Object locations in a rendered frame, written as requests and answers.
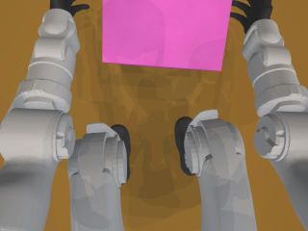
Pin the left robot forearm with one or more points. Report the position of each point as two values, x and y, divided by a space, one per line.
51 68

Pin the robot right hand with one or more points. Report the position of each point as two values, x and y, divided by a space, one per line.
258 9

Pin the robot right upper arm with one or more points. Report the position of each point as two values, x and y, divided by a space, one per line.
282 138

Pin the carton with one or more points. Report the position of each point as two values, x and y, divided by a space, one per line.
179 34

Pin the robot right shin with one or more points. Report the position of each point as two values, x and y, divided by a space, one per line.
235 133

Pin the robot left upper arm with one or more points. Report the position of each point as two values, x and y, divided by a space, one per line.
32 142

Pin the robot left thigh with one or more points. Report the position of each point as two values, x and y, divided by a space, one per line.
95 203

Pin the right robot forearm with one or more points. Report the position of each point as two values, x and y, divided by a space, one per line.
270 69

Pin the robot left hand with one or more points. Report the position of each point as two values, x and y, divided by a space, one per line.
66 5

